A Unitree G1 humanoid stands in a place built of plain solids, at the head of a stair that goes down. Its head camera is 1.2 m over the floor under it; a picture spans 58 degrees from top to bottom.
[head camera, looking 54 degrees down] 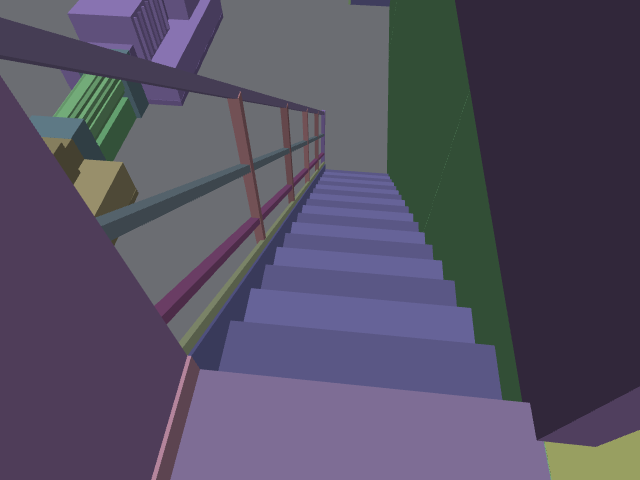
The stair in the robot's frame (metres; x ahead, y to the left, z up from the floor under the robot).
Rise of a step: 0.19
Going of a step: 0.24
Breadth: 0.92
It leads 6 degrees to the right of straight ahead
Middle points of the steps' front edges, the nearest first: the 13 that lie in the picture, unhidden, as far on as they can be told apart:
0.38 -0.11 0.00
0.62 -0.13 -0.19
0.86 -0.16 -0.38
1.10 -0.18 -0.58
1.34 -0.21 -0.77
1.58 -0.23 -0.96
1.82 -0.26 -1.15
2.06 -0.28 -1.35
2.30 -0.30 -1.54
2.54 -0.33 -1.73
2.79 -0.35 -1.92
3.03 -0.38 -2.11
3.27 -0.40 -2.31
